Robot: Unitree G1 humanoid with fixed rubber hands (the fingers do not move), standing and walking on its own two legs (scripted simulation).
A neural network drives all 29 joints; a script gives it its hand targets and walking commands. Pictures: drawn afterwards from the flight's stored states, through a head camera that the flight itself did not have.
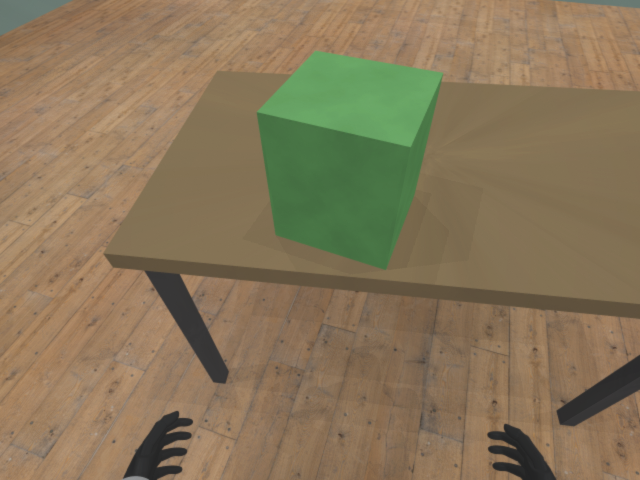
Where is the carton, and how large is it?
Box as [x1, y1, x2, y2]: [257, 51, 442, 269]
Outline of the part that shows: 315,51 257,111 275,234 385,269 414,194 442,73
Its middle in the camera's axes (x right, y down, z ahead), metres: +0.05 -0.13 +0.64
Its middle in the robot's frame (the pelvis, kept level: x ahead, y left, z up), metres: +0.57 -0.02 +0.07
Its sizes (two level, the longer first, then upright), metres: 0.210 0.200 0.250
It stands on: a table, 0.70 m high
